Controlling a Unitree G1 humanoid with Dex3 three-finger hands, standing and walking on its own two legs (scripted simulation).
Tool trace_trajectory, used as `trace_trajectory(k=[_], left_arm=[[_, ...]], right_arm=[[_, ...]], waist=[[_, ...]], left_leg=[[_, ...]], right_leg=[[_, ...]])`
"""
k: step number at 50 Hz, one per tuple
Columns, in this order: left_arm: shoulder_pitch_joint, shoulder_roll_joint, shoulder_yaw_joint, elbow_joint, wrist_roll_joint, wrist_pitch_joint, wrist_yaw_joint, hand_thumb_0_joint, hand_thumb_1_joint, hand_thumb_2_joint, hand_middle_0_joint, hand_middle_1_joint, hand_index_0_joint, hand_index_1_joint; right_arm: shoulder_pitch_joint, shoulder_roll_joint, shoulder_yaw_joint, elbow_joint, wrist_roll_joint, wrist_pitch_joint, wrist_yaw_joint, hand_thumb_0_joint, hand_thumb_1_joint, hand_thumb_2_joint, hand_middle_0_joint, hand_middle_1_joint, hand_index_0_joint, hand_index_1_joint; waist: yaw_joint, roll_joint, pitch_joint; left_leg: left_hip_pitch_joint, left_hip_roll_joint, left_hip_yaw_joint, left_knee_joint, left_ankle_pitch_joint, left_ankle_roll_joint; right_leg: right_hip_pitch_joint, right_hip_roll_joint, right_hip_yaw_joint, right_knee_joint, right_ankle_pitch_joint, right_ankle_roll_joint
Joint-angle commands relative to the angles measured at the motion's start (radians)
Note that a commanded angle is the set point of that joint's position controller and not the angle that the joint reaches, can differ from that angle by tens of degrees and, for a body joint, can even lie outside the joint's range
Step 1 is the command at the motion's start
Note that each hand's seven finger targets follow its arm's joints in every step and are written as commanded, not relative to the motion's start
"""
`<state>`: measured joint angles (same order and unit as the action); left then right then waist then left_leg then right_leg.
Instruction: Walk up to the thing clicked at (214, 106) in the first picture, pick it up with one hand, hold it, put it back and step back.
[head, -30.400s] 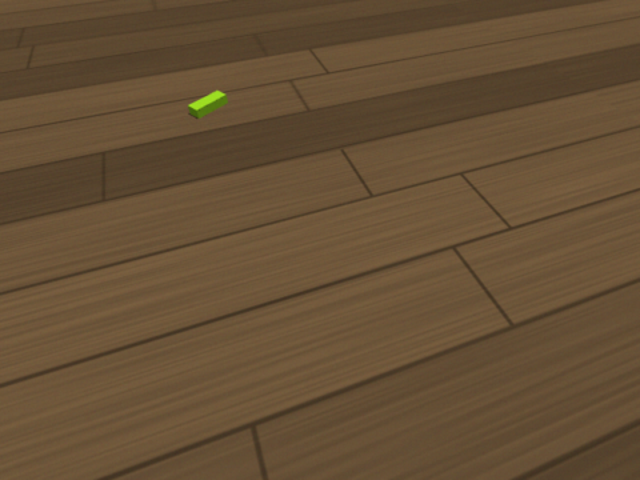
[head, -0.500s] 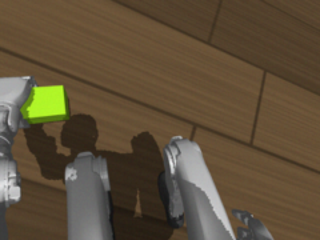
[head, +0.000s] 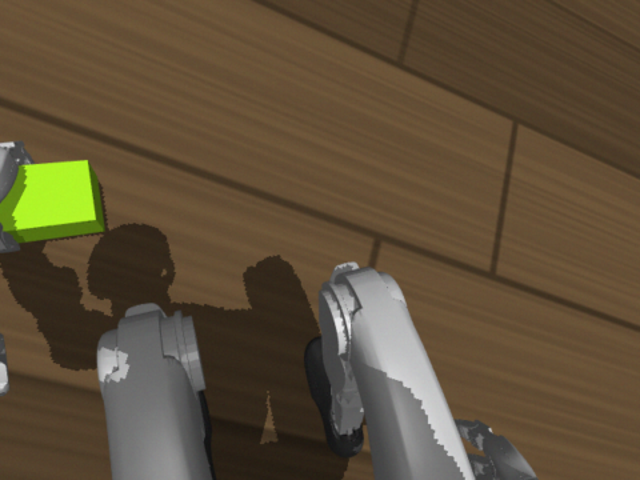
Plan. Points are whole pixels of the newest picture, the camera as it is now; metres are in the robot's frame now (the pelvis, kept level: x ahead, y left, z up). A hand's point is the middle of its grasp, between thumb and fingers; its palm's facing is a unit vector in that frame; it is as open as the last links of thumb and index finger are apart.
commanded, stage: lower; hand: left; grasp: from above
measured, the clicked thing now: out of the picture +0.47 +0.33 -0.19
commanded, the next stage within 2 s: rest in 0.34 s
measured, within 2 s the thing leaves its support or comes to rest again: rests again in 1.40 s
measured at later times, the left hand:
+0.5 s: hand (17, 217) +0.46 +0.31 -0.22, palm faces -0.47 -0.06 -0.88, open 10.8 cm
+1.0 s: hand (35, 222) +0.46 +0.31 -0.26, palm faces -0.48 -0.09 -0.87, open 10.8 cm
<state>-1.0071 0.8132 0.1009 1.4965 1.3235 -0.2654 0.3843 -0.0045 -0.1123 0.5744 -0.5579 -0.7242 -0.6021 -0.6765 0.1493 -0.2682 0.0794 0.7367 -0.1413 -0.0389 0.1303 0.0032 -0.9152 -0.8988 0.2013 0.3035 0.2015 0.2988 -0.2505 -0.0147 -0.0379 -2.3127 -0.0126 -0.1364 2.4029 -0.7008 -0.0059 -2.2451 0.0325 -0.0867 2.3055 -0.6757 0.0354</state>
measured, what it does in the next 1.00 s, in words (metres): stands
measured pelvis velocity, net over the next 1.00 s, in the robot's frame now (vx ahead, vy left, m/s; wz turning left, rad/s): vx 0.00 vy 0.00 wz -0.08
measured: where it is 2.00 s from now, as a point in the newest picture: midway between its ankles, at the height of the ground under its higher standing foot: (269, 440)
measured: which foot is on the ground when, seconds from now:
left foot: down 0.00-1.00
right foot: down 0.00-1.00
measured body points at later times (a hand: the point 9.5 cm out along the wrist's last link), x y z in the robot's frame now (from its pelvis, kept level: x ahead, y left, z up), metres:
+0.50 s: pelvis +0.00 +0.00 -0.02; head +0.26 +0.09 +0.33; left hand +0.48 +0.31 -0.17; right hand +0.04 -0.27 -0.11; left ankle +0.07 +0.12 -0.30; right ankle +0.10 -0.12 -0.30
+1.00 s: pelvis +0.00 +0.00 -0.03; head +0.28 +0.10 +0.31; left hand +0.48 +0.31 -0.21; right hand +0.05 -0.27 -0.10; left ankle +0.07 +0.12 -0.30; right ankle +0.10 -0.12 -0.30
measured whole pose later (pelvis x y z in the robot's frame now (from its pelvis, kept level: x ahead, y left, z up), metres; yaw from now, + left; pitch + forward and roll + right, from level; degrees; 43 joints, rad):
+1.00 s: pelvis +0.00 +0.00 -0.03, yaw -4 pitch +31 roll -12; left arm -1.03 0.98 0.15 1.66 1.36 -0.29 0.54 0.00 -0.10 0.56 -0.58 -0.68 -0.63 -0.62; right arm 0.10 -0.31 0.22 0.68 -0.22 -0.12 0.16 0.00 -0.91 -0.89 0.20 0.30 0.20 0.30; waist -0.34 -0.10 0.10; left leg -2.36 -0.01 -0.22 2.54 -0.73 -0.01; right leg -2.27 0.06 -0.15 2.38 -0.67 0.04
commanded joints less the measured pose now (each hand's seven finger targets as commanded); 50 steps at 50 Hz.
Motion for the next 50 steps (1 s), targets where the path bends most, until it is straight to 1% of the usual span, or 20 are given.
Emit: trace_trajectory(k=[1, 7, 9, 12, 15, 17, 21, 26, 29, 31, 34, 36, 40, 41, 42, 45, 46, 47, 49, 50], left_arm=[[-0.318, 0.271, 0.019, -0.147, -0.030, 0.007, 0.038, 0.000, 0.606, 0.943, -0.949, -0.876, -0.965, -0.859], [-0.327, 0.272, -0.001, -0.089, -0.018, -0.014, 0.043, 0.000, 0.624, 0.932, -0.960, -0.869, -0.978, -0.851], [-0.340, 0.300, 0.022, -0.107, -0.013, -0.024, 0.060, 0.000, 0.627, 0.901, -0.946, -0.878, -0.973, -0.850], [-0.339, 0.298, 0.029, -0.072, -0.002, -0.028, 0.078, 0.000, 0.660, 0.942, -0.977, -0.896, -0.999, -0.874], [-0.341, 0.329, 0.037, -0.063, 0.012, -0.038, 0.104, 0.000, 0.648, 0.921, -0.958, -0.900, -0.984, -0.872], [-0.358, 0.343, 0.051, -0.066, 0.020, -0.037, 0.121, 0.000, 0.667, 0.934, -0.963, -0.916, -0.991, -0.886], [-0.331, 0.362, 0.058, -0.042, 0.025, -0.027, 0.141, 0.000, 0.660, 0.939, -0.952, -0.934, -0.982, -0.902], [-0.299, 0.342, 0.044, -0.003, 0.011, -0.010, 0.150, 0.000, 0.646, 0.934, -0.947, -0.884, -0.974, -0.855], [-0.312, 0.364, 0.045, -0.012, 0.004, -0.007, 0.150, 0.000, 0.624, 0.901, -0.926, -0.872, -0.956, -0.840], [-0.300, 0.391, 0.063, -0.030, 0.002, -0.008, 0.156, 0.000, 0.621, 0.891, -0.931, -0.853, -0.958, -0.823], [-0.306, 0.378, 0.048, 0.000, -0.006, -0.012, 0.160, 0.000, 0.625, 0.888, -0.927, -0.857, -0.956, -0.826], [-0.303, 0.393, 0.051, 0.013, 0.001, -0.015, 0.165, 0.000, 0.653, 0.881, -0.952, -0.845, -0.981, -0.814], [-0.289, 0.400, 0.053, 0.028, 0.004, -0.018, 0.177, 0.000, 0.662, 0.891, -0.967, -0.835, -0.992, -0.809], [-0.286, 0.402, 0.049, 0.049, 0.011, -0.017, 0.178, 0.000, 0.660, 0.893, -0.963, -0.848, -0.990, -0.819], [-0.301, 0.402, 0.046, 0.024, 0.004, -0.021, 0.183, 0.000, 0.645, 0.888, -0.957, -0.833, -0.981, -0.807], [-0.291, 0.421, 0.053, 0.050, 0.013, -0.018, 0.192, 0.000, 0.668, 0.906, -0.980, -0.830, -1.000, -0.808], [-0.306, 0.440, 0.062, 0.014, 0.013, -0.023, 0.198, 0.000, 0.667, 0.905, -0.979, -0.828, -0.999, -0.807], [-0.297, 0.435, 0.061, 0.046, 0.016, -0.020, 0.201, 0.000, 0.681, 0.883, -0.978, -0.837, -1.005, -0.809], [-0.309, 0.446, 0.063, 0.005, 0.016, -0.024, 0.212, 0.000, 0.685, 0.910, -0.991, -0.842, -1.013, -0.819], [-0.305, 0.420, 0.039, 0.042, 0.018, -0.019, 0.212, 0.000, 0.687, 0.895, -0.987, -0.844, -1.013, -0.816]], right_arm=[[0.222, -0.259, -0.073, -0.014, -0.003, 0.004, -0.007, 0.000, -0.907, -0.900, 0.200, 0.300, 0.200, 0.300], [0.200, -0.267, -0.053, -0.012, -0.009, 0.002, -0.006, 0.000, -0.905, -0.899, 0.200, 0.300, 0.200, 0.300], [0.207, -0.273, -0.046, -0.016, -0.014, 0.000, -0.007, 0.000, -0.905, -0.898, 0.200, 0.300, 0.200, 0.300], [0.212, -0.287, -0.043, -0.015, -0.025, -0.006, -0.002, 0.000, -0.907, -0.899, 0.200, 0.300, 0.200, 0.300], [0.195, -0.284, -0.029, -0.025, -0.034, -0.008, -0.001, 0.000, -0.904, -0.898, 0.200, 0.300, 0.200, 0.300], [0.204, -0.291, -0.025, -0.023, -0.042, -0.012, 0.000, 0.000, -0.903, -0.897, 0.200, 0.300, 0.200, 0.300], [0.198, -0.295, -0.017, -0.026, -0.046, -0.026, 0.002, 0.000, -0.905, -0.897, 0.200, 0.300, 0.200, 0.300], [0.198, -0.303, -0.011, -0.030, -0.050, -0.036, 0.006, 0.000, -0.895, -0.893, 0.201, 0.300, 0.201, 0.300], [0.204, -0.314, -0.001, -0.030, -0.051, -0.043, 0.009, 0.000, -0.896, -0.894, 0.201, 0.300, 0.201, 0.300], [0.199, -0.313, 0.005, -0.029, -0.053, -0.043, 0.008, 0.000, -0.895, -0.894, 0.201, 0.300, 0.201, 0.300], [0.188, -0.318, 0.016, -0.031, -0.052, -0.046, 0.009, 0.000, -0.894, -0.893, 0.201, 0.300, 0.201, 0.300], [0.189, -0.324, 0.024, -0.035, -0.060, -0.051, 0.010, 0.000, -0.895, -0.894, 0.201, 0.300, 0.201, 0.300], [0.177, -0.333, 0.034, -0.042, -0.064, -0.058, 0.014, 0.000, -0.896, -0.894, 0.201, 0.300, 0.201, 0.300], [0.176, -0.338, 0.039, -0.047, -0.070, -0.063, 0.017, 0.000, -0.898, -0.896, 0.201, 0.300, 0.200, 0.300], [0.173, -0.337, 0.039, -0.040, -0.069, -0.062, 0.017, 0.000, -0.897, -0.896, 0.201, 0.300, 0.201, 0.300], [0.159, -0.351, 0.049, -0.057, -0.077, -0.077, 0.020, 0.000, -0.898, -0.896, 0.201, 0.300, 0.200, 0.300], [0.159, -0.354, 0.047, -0.053, -0.074, -0.076, 0.019, 0.000, -0.898, -0.896, 0.201, 0.300, 0.200, 0.300], [0.157, -0.364, 0.049, -0.057, -0.078, -0.078, 0.019, 0.000, -0.899, -0.896, 0.201, 0.300, 0.200, 0.300], [0.153, -0.353, 0.054, -0.057, -0.084, -0.079, 0.022, 0.000, -0.898, -0.897, 0.201, 0.300, 0.200, 0.300], [0.151, -0.342, 0.055, -0.050, -0.082, -0.081, 0.026, 0.000, -0.900, -0.897, 0.201, 0.300, 0.200, 0.300]], waist=[[-0.011, 0.324, -0.688], [-0.029, 0.322, -0.630], [-0.025, 0.352, -0.653], [-0.050, 0.351, -0.628], [-0.039, 0.378, -0.640], [-0.053, 0.378, -0.636], [-0.046, 0.404, -0.624], [-0.061, 0.379, -0.607], [-0.074, 0.383, -0.603], [-0.058, 0.394, -0.646], [-0.074, 0.368, -0.593], [-0.089, 0.382, -0.573], [-0.086, 0.392, -0.581], [-0.105, 0.384, -0.560], [-0.096, 0.376, -0.568], [-0.109, 0.393, -0.528], [-0.094, 0.419, -0.554], [-0.104, 0.414, -0.533], [-0.095, 0.444, -0.581], [-0.099, 0.446, -0.561]], left_leg=[[0.517, 0.001, 0.080, -0.244, 0.222, 0.032], [0.490, 0.003, 0.066, -0.222, 0.191, 0.030], [0.519, 0.002, 0.064, -0.216, 0.225, 0.024], [0.534, 0.005, 0.052, -0.203, 0.238, 0.021], [0.515, 0.005, 0.053, -0.203, 0.212, 0.022], [0.509, 0.005, 0.058, -0.184, 0.217, 0.025], [0.509, 0.007, 0.056, -0.178, 0.215, 0.023], [0.484, 0.011, 0.048, -0.167, 0.215, 0.024], [0.482, 0.012, 0.042, -0.152, 0.242, 0.022], [0.505, 0.014, 0.041, -0.152, 0.273, 0.021], [0.462, 0.016, 0.039, -0.139, 0.248, 0.024], [0.454, 0.017, 0.039, -0.135, 0.237, 0.024], [0.490, 0.021, 0.027, -0.136, 0.257, 0.018], [0.476, 0.022, 0.028, -0.126, 0.253, 0.021], [0.463, 0.024, 0.026, -0.125, 0.242, 0.024], [0.482, 0.024, 0.021, -0.127, 0.236, 0.016], [0.496, 0.025, 0.017, -0.136, 0.247, 0.013], [0.499, 0.025, 0.013, -0.130, 0.253, 0.009], [0.523, 0.027, 0.013, -0.141, 0.252, 0.010], [0.505, 0.029, 0.014, -0.135, 0.235, 0.012]], right_leg=[[0.360, 0.025, -0.075, -0.215, 0.240, -0.068], [0.304, 0.030, -0.087, -0.194, 0.209, -0.072], [0.319, 0.026, -0.090, -0.178, 0.236, -0.070], [0.280, 0.026, -0.103, -0.164, 0.240, -0.071], [0.289, 0.033, -0.107, -0.158, 0.225, -0.072], [0.295, 0.031, -0.106, -0.155, 0.233, -0.068], [0.286, 0.034, -0.113, -0.142, 0.231, -0.070], [0.294, 0.039, -0.119, -0.137, 0.239, -0.068], [0.309, 0.040, -0.122, -0.130, 0.261, -0.069], [0.339, 0.041, -0.123, -0.123, 0.289, -0.067], [0.323, 0.046, -0.125, -0.133, 0.270, -0.069], [0.333, 0.047, -0.128, -0.133, 0.266, -0.067], [0.328, 0.049, -0.139, -0.121, 0.275, -0.070], [0.332, 0.052, -0.140, -0.122, 0.278, -0.068], [0.342, 0.055, -0.137, -0.130, 0.273, -0.066], [0.313, 0.053, -0.148, -0.120, 0.261, -0.070], [0.320, 0.053, -0.152, -0.118, 0.265, -0.072], [0.302, 0.051, -0.158, -0.112, 0.266, -0.075], [0.334, 0.055, -0.158, -0.111, 0.274, -0.070], [0.319, 0.057, -0.152, -0.109, 0.266, -0.070]])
